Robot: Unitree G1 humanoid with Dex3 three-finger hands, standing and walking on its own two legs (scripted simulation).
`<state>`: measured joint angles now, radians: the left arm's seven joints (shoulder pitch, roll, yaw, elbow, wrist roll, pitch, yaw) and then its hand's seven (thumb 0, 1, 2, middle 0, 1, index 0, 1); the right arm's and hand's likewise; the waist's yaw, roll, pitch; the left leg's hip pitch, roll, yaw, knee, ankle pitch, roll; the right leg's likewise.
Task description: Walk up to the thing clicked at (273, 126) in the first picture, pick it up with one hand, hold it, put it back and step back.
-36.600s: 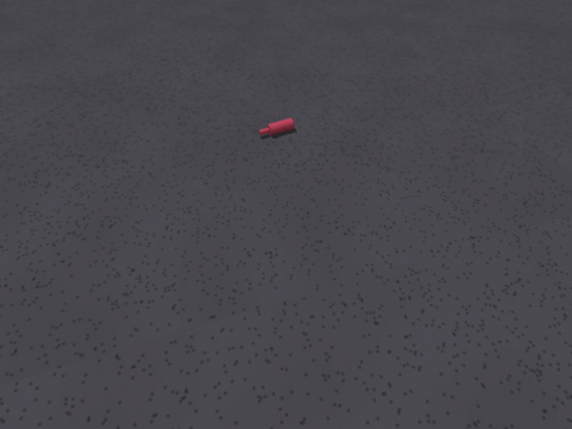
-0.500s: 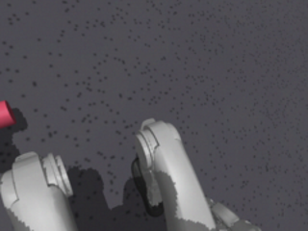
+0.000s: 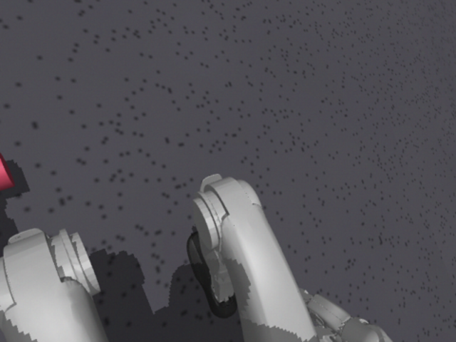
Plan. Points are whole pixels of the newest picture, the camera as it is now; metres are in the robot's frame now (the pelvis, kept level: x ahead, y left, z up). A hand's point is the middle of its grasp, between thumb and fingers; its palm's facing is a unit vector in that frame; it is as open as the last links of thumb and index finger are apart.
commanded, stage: rest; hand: left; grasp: from above
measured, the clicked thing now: out of the picture +0.41 +0.33 -0.25
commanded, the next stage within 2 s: open in 0.18 s
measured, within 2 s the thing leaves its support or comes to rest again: neither
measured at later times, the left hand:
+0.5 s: hand out of the picture +0.40 +0.32 -0.24, palm faces -0.42 -0.18 -0.89, open 9.5 cm
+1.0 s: hand out of the picture +0.40 +0.33 -0.24, palm faces -0.42 -0.19 -0.89, open 12.7 cm
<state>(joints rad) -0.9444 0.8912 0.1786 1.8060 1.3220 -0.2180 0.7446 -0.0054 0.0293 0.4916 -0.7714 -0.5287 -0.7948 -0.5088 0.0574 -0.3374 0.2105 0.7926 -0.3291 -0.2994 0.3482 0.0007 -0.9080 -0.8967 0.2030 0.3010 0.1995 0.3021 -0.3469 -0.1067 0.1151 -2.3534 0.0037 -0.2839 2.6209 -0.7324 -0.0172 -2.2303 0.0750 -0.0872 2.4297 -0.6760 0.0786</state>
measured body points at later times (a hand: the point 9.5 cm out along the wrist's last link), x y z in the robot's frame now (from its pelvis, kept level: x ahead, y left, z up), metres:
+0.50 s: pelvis +0.00 +0.00 +0.00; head +0.24 +0.12 +0.36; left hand +0.42 +0.32 -0.19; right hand +0.06 -0.26 -0.06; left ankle +0.06 +0.13 -0.25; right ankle +0.12 -0.14 -0.25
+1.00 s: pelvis +0.00 +0.00 +0.01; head +0.25 +0.14 +0.35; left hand +0.42 +0.33 -0.19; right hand +0.07 -0.26 -0.05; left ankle +0.06 +0.13 -0.25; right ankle +0.12 -0.14 -0.25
